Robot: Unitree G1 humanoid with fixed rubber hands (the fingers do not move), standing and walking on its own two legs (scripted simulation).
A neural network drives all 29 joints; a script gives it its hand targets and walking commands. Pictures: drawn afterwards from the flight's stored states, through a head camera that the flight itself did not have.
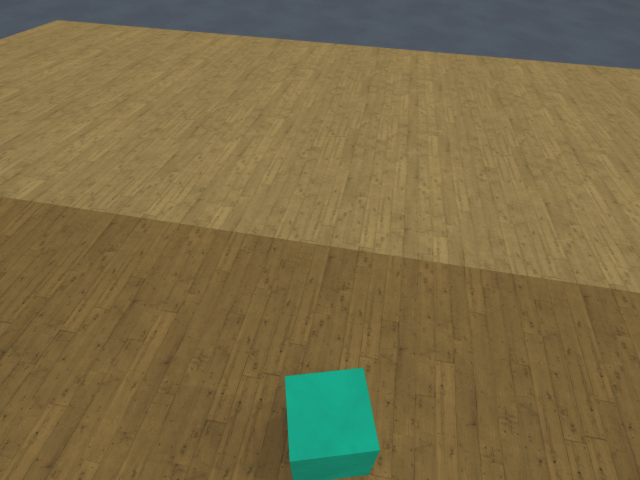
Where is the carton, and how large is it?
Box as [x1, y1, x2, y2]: [285, 368, 379, 479]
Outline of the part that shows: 363,368 285,376 289,458 293,479 331,479 368,474 379,451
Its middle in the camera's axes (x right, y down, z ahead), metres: +0.03 +0.52 +1.04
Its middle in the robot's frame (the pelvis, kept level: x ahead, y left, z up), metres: +0.39 -0.01 -0.64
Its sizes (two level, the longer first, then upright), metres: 0.210 0.200 0.250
